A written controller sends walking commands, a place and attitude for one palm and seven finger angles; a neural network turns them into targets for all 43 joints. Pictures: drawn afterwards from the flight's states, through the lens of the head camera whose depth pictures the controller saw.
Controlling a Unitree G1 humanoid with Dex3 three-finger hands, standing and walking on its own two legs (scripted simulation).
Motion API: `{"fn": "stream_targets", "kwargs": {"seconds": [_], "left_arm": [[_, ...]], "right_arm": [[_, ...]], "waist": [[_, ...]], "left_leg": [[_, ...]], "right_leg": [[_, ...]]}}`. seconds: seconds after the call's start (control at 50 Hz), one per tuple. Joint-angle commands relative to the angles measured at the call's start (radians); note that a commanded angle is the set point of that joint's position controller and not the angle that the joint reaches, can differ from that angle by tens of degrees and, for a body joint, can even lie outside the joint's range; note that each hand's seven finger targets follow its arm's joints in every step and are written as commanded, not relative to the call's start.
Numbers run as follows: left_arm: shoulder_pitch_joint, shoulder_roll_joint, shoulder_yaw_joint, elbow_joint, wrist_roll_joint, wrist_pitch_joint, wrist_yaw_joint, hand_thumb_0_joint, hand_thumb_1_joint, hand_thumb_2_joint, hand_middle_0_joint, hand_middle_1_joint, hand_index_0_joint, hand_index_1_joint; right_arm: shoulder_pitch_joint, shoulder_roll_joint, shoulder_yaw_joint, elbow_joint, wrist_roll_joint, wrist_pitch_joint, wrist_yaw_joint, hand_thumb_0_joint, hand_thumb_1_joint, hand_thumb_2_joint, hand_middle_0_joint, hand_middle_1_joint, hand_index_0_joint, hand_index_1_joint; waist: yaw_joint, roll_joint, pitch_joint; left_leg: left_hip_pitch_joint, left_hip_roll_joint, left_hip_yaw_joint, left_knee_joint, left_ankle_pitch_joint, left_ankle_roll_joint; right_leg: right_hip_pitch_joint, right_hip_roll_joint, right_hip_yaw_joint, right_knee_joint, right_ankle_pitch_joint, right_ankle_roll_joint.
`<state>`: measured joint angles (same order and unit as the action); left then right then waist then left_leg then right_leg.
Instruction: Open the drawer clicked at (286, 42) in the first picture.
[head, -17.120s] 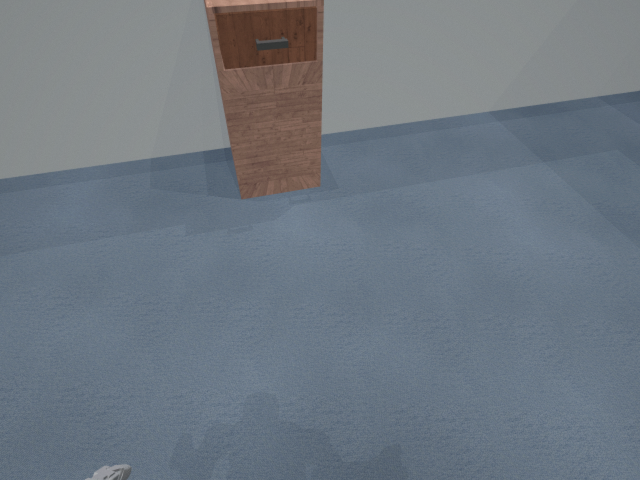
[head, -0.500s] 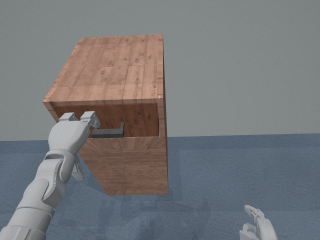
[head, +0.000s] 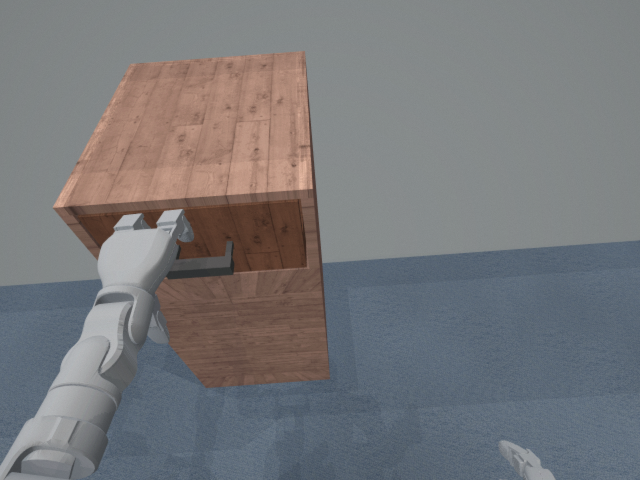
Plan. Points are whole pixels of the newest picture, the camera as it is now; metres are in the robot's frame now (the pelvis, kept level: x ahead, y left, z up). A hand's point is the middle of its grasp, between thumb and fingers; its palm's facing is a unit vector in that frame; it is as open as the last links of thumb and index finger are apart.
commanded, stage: move the hooked fingers above the handle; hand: left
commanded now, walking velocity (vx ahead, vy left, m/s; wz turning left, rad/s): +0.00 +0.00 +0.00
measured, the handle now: (201, 257) +0.46 +0.24 -0.05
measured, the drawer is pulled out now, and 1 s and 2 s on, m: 0.00 0.00 0.00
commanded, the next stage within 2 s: none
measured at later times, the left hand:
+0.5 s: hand (173, 272) +0.38 +0.25 +0.02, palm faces -0.04 -0.03 -1.00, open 13.8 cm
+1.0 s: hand (181, 263) +0.40 +0.24 +0.01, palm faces -0.04 -0.01 -1.00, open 13.8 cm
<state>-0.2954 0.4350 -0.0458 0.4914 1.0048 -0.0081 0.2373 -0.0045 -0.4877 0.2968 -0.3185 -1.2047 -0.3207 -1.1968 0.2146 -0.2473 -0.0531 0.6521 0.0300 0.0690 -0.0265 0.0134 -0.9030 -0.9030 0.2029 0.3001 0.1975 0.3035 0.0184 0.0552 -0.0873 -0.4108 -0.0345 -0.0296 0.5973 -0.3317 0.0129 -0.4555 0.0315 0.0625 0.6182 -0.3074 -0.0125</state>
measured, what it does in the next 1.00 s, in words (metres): stands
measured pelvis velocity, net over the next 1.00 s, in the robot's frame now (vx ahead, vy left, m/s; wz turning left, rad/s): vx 0.00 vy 0.00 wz -0.01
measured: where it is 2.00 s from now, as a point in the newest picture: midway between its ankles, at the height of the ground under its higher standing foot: outside the picture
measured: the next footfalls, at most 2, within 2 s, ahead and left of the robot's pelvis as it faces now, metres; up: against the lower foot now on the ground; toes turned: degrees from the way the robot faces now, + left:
none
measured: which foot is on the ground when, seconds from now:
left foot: down 0.00-1.00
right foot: down 0.00-1.00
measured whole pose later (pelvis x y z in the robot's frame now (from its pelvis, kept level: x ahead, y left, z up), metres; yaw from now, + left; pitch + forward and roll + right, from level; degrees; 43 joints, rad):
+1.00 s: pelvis +0.00 +0.00 -0.01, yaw -1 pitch +13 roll +0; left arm -0.50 0.43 -0.03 0.82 1.06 0.00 0.33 0.00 -0.49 0.30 -0.33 -1.21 -0.33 -1.20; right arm 0.30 -0.25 -0.07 0.67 0.02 0.09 -0.02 0.01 -0.90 -0.90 0.20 0.30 0.20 0.30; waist -0.04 0.05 -0.13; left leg -0.54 -0.02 -0.02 0.67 -0.36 0.01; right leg -0.58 0.05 0.06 0.68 -0.32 -0.02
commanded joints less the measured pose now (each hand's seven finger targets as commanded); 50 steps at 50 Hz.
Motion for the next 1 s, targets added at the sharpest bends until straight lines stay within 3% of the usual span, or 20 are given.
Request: {"fn": "stream_targets", "kwargs": {"seconds": [0.0,0.06,0.1,0.18,0.26,0.32,0.4,0.42,0.48,0.54,0.56,0.62,0.66,0.7,0.78,0.82,0.86,0.92,0.96,0.98], "left_arm": [[-0.293,0.211,0.081,-0.162,-0.007,0.031,0.029,0.0,-0.5,0.3,-0.3,-1.2,-0.3,-1.2],[-0.335,0.199,0.062,-0.197,-0.012,0.008,0.016,0.0,-0.5,0.3,-0.3,-1.2,-0.3,-1.2],[-0.334,0.161,0.029,-0.218,-0.006,-0.011,0.018,0.0,-0.5,0.3,-0.3,-1.2,-0.3,-1.2],[-0.364,0.213,0.09,-0.151,0.017,-0.02,0.052,0.0,-0.5,0.3,-0.3,-1.2,-0.3,-1.2],[-0.382,0.23,0.114,-0.117,0.033,-0.002,0.091,0.0,-0.5,0.3,-0.3,-1.2,-0.3,-1.2],[-0.404,0.189,0.073,-0.097,0.039,0.018,0.101,0.0,-0.5,0.3,-0.3,-1.2,-0.3,-1.2],[-0.465,0.131,0.003,-0.048,0.028,0.03,0.084,0.0,-0.5,0.3,-0.3,-1.2,-0.3,-1.2],[-0.483,0.149,0.014,-0.029,0.032,0.03,0.082,0.0,-0.5,0.3,-0.3,-1.2,-0.3,-1.2],[-0.541,0.139,-0.006,-0.03,0.033,0.01,0.072,0.0,-0.5,0.3,-0.3,-1.2,-0.3,-1.2],[-0.575,0.149,0.006,0.039,0.041,-0.008,0.08,0.0,-0.5,0.3,-0.3,-1.2,-0.3,-1.2],[-0.591,0.187,0.042,0.056,0.042,-0.016,0.088,0.0,-0.5,0.3,-0.3,-1.2,-0.3,-1.2],[-0.616,0.218,0.074,0.081,0.06,-0.033,0.118,0.0,-0.5,0.3,-0.3,-1.2,-0.3,-1.2],[-0.596,0.261,0.122,0.117,0.066,-0.029,0.141,0.0,-0.5,0.3,-0.3,-1.2,-0.3,-1.2],[-0.558,0.229,0.108,0.156,0.065,-0.019,0.155,0.0,-0.5,0.3,-0.3,-1.2,-0.3,-1.2],[-0.56,0.266,0.131,0.149,0.07,0.006,0.17,0.0,-0.5,0.3,-0.3,-1.2,-0.3,-1.2],[-0.554,0.29,0.145,0.181,0.065,0.02,0.168,0.0,-0.5,0.3,-0.3,-1.2,-0.3,-1.2],[-0.607,0.258,0.106,0.148,0.057,0.014,0.159,0.0,-0.5,0.3,-0.3,-1.2,-0.3,-1.2],[-0.582,0.252,0.098,0.115,0.05,-0.006,0.139,0.0,-0.5,0.3,-0.3,-1.2,-0.3,-1.2],[-0.589,0.181,0.037,0.095,0.037,-0.018,0.12,0.0,-0.5,0.3,-0.3,-1.2,-0.3,-1.2],[-0.572,0.18,0.04,0.096,0.037,-0.025,0.114,0.0,-0.5,0.3,-0.3,-1.2,-0.3,-1.2]], "right_arm": [[-0.036,-0.125,-0.039,-0.144,0.002,-0.032,-0.005,0.0,-0.9,-0.9,0.2,0.3,0.2,0.3],[-0.025,-0.129,-0.042,-0.146,-0.003,-0.03,-0.008,0.0,-0.9,-0.9,0.2,0.3,0.2,0.3],[-0.019,-0.121,-0.043,-0.147,-0.006,-0.033,-0.005,0.0,-0.9,-0.9,0.2,0.3,0.2,0.3],[-0.002,-0.125,-0.039,-0.127,-0.008,-0.028,-0.001,0.0,-0.9,-0.9,0.2,0.3,0.2,0.3],[0.005,-0.125,-0.043,-0.121,-0.01,-0.024,0.005,0.0,-0.9,-0.9,0.2,0.3,0.2,0.3],[0.011,-0.123,-0.046,-0.12,-0.01,-0.025,0.011,0.0,-0.9,-0.9,0.2,0.3,0.2,0.3],[0.028,-0.129,-0.049,-0.115,-0.006,-0.024,0.008,0.0,-0.9,-0.9,0.2,0.3,0.2,0.3],[0.032,-0.132,-0.049,-0.11,-0.007,-0.022,0.005,0.0,-0.9,-0.9,0.2,0.3,0.2,0.3],[0.047,-0.132,-0.05,-0.107,-0.01,-0.021,0.002,0.0,-0.9,-0.9,0.2,0.3,0.2,0.3],[0.063,-0.13,-0.048,-0.096,-0.012,-0.017,-0.002,0.0,-0.9,-0.9,0.2,0.3,0.2,0.3],[0.069,-0.135,-0.047,-0.091,-0.012,-0.014,-0.003,0.0,-0.9,-0.9,0.2,0.3,0.2,0.3],[0.08,-0.132,-0.046,-0.09,-0.018,-0.013,-0.001,0.0,-0.9,-0.9,0.2,0.3,0.2,0.3],[0.087,-0.133,-0.047,-0.089,-0.022,-0.008,0.002,0.0,-0.9,-0.9,0.2,0.3,0.2,0.3],[0.094,-0.128,-0.05,-0.094,-0.022,-0.008,0.007,0.0,-0.9,-0.9,0.2,0.3,0.2,0.3],[0.095,-0.134,-0.052,-0.098,-0.019,-0.001,0.012,0.0,-0.9,-0.9,0.2,0.3,0.2,0.3],[0.091,-0.137,-0.049,-0.098,-0.014,0.002,0.009,0.0,-0.9,-0.9,0.2,0.3,0.2,0.3],[0.088,-0.136,-0.051,-0.1,-0.011,-0.002,0.003,0.0,-0.9,-0.9,0.2,0.3,0.2,0.3],[0.095,-0.138,-0.057,-0.099,-0.012,-0.008,-0.002,0.0,-0.9,-0.9,0.2,0.3,0.2,0.3],[0.099,-0.133,-0.059,-0.094,-0.011,-0.011,-0.003,0.0,-0.9,-0.9,0.2,0.3,0.2,0.3],[0.101,-0.133,-0.061,-0.09,-0.01,-0.013,-0.001,0.0,-0.9,-0.9,0.2,0.3,0.2,0.3]], "waist": [[-0.002,-0.067,-0.308],[-0.015,-0.066,-0.329],[-0.017,-0.022,-0.316],[-0.015,-0.037,-0.265],[-0.007,-0.02,-0.3],[-0.018,0.0,-0.328],[-0.048,-0.032,-0.315],[-0.053,-0.054,-0.321],[-0.059,-0.023,-0.345],[-0.066,-0.039,-0.309],[-0.063,-0.06,-0.309],[-0.05,-0.014,-0.358],[-0.038,-0.014,-0.383],[-0.039,-0.03,-0.389],[-0.04,-0.052,-0.413],[-0.043,-0.082,-0.371],[-0.061,-0.064,-0.375],[-0.06,-0.046,-0.419],[-0.08,-0.042,-0.402],[-0.074,-0.04,-0.395]], "left_leg": [[0.104,0.006,0.062,-0.042,0.366,0.027],[0.119,0.01,0.053,-0.037,0.393,0.027],[0.146,0.014,0.045,-0.029,0.424,0.025],[0.103,0.013,0.042,-0.027,0.393,0.022],[0.093,0.014,0.044,-0.021,0.403,0.014],[0.111,0.018,0.047,-0.008,0.433,0.014],[0.106,0.02,0.044,-0.002,0.382,0.019],[0.101,0.02,0.046,0.001,0.377,0.022],[0.109,0.017,0.04,0.01,0.378,0.024],[0.074,0.015,0.044,0.02,0.357,0.025],[0.05,0.013,0.041,0.019,0.344,0.025],[0.035,0.008,0.051,0.032,0.351,0.025],[0.007,0.005,0.054,0.042,0.37,0.024],[-0.012,0.004,0.065,0.051,0.37,0.025],[-0.033,0.004,0.075,0.046,0.369,0.029],[-0.062,0.003,0.079,0.034,0.322,0.032],[-0.048,0.004,0.077,0.03,0.306,0.035],[-0.001,0.004,0.079,0.035,0.332,0.039],[0.016,0.006,0.071,0.035,0.341,0.039],[0.025,0.008,0.07,0.033,0.341,0.039]], "right_leg": [[0.193,-0.003,-0.056,-0.057,0.335,-0.032],[0.188,-0.004,-0.058,-0.049,0.343,-0.032],[0.148,0.0,-0.065,-0.044,0.336,-0.036],[0.116,0.002,-0.069,-0.038,0.309,-0.039],[0.122,0.003,-0.073,-0.021,0.305,-0.046],[0.105,0.003,-0.075,-0.016,0.327,-0.043],[0.072,0.005,-0.077,-0.022,0.284,-0.04],[0.075,0.003,-0.074,-0.024,0.289,-0.037],[0.064,0.002,-0.07,-0.02,0.286,-0.038],[0.044,0.003,-0.073,-0.013,0.282,-0.039],[0.055,0.001,-0.071,-0.01,0.273,-0.04],[0.056,0.001,-0.065,0.007,0.292,-0.04],[0.085,0.002,-0.059,0.02,0.327,-0.042],[0.091,0.003,-0.059,0.025,0.348,-0.038],[0.134,0.001,-0.047,0.02,0.385,-0.031],[0.139,-0.001,-0.043,0.006,0.358,-0.027],[0.137,-0.002,-0.041,-0.001,0.335,-0.028],[0.149,0.0,-0.036,-0.008,0.363,-0.025],[0.133,0.0,-0.04,-0.014,0.36,-0.027],[0.118,0.002,-0.042,-0.015,0.351,-0.027]]}}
